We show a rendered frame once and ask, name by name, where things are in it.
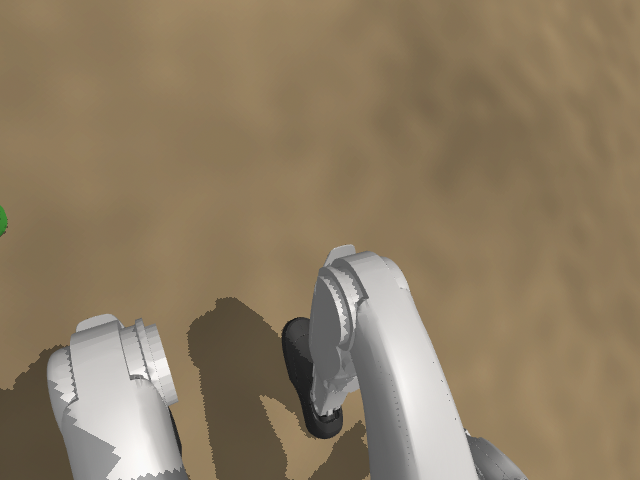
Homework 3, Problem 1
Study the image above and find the right robot hand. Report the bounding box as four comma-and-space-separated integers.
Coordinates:
464, 428, 529, 480

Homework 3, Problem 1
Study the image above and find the cup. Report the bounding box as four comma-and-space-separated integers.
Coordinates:
0, 205, 7, 236

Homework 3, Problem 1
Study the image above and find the right robot foot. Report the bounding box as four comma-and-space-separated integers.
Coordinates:
282, 317, 343, 439

